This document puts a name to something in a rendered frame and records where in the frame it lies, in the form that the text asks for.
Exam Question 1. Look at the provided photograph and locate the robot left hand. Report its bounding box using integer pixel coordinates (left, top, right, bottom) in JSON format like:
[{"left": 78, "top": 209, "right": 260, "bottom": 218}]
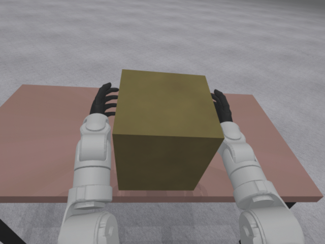
[{"left": 90, "top": 82, "right": 119, "bottom": 117}]

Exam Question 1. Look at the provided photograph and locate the left robot forearm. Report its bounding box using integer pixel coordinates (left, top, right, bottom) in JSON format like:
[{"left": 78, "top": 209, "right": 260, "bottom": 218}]
[{"left": 57, "top": 113, "right": 112, "bottom": 244}]

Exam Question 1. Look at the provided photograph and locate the robot left upper arm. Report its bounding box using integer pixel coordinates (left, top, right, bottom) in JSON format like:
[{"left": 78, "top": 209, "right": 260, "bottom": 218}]
[{"left": 58, "top": 211, "right": 119, "bottom": 244}]

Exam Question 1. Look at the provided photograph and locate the table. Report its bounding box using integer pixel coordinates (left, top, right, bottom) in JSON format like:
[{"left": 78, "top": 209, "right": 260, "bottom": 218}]
[{"left": 0, "top": 84, "right": 323, "bottom": 244}]

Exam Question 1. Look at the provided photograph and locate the robot right hand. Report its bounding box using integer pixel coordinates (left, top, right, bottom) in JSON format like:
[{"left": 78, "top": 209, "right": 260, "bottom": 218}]
[{"left": 211, "top": 89, "right": 233, "bottom": 123}]

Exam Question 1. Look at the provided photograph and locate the robot right upper arm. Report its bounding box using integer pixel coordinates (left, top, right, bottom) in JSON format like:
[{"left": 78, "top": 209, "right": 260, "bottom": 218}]
[{"left": 239, "top": 206, "right": 304, "bottom": 244}]

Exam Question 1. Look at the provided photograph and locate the carton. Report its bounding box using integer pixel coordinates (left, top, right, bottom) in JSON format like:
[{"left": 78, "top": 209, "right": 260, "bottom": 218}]
[{"left": 112, "top": 69, "right": 224, "bottom": 191}]

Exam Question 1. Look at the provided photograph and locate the right robot forearm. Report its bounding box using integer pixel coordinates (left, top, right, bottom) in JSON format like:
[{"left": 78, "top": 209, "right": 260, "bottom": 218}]
[{"left": 217, "top": 121, "right": 305, "bottom": 244}]

